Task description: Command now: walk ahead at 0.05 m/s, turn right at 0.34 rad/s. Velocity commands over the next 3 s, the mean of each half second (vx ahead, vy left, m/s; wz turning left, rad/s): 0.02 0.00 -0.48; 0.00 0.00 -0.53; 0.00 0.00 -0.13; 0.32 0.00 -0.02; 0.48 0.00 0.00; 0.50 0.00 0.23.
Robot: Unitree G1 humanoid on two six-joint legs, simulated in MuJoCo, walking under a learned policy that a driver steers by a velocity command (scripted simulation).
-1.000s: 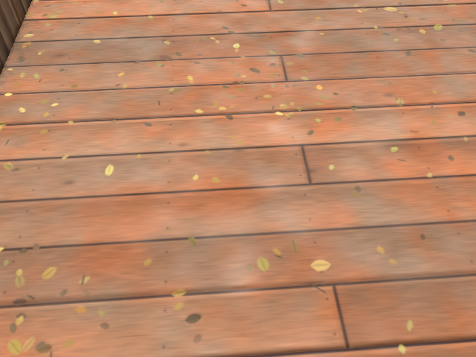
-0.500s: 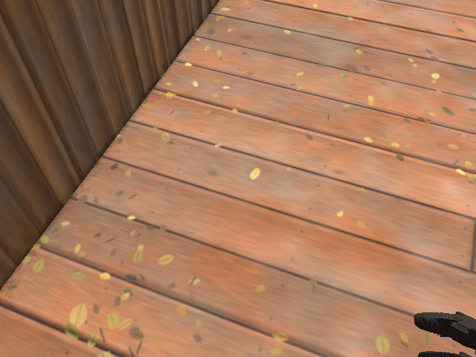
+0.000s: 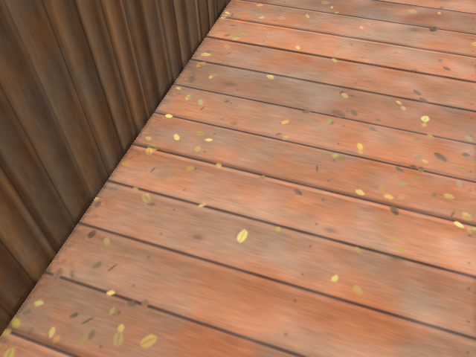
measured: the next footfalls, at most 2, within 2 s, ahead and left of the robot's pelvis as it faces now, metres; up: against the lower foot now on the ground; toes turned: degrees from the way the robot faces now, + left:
left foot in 0.38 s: +0.10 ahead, +0.13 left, +0.00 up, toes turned -19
right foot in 0.82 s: +0.00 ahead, -0.11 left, +0.00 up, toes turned -31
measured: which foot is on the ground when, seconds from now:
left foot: down 0.00-0.00, up 0.02-0.36, down 0.38-0.82, up 0.84-1.00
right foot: down 0.00-0.38, up 0.40-0.80, down 0.82-1.00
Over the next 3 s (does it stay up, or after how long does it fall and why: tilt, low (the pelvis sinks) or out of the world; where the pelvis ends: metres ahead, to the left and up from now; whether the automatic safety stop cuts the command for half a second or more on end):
stays up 0.59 -0.43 0.02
